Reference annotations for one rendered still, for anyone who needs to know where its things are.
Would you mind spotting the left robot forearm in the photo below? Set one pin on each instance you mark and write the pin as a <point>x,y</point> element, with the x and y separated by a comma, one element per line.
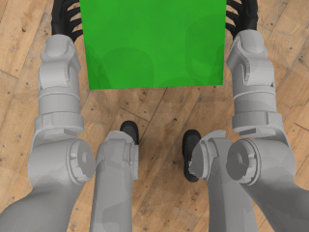
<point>58,93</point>

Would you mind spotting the right robot foot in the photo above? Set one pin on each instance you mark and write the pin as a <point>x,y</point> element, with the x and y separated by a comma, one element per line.
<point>190,139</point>

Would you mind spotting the robot left upper arm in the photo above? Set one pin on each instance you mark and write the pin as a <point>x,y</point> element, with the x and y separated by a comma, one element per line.
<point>57,171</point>

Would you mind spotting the robot right upper arm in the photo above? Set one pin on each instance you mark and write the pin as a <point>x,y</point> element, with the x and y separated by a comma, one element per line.
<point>266,171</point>

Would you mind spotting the carton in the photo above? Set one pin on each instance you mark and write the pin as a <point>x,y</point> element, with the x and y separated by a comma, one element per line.
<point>153,43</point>

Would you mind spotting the right robot forearm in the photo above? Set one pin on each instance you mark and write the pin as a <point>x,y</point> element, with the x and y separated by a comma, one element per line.
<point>254,89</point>

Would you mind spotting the left robot hand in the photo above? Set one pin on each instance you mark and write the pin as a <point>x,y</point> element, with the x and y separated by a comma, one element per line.
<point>61,16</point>

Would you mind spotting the robot right shin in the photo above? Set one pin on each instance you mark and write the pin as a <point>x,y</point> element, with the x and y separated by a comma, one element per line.
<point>192,164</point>

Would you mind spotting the right robot hand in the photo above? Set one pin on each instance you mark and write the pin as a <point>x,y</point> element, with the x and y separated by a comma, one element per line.
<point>247,16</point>

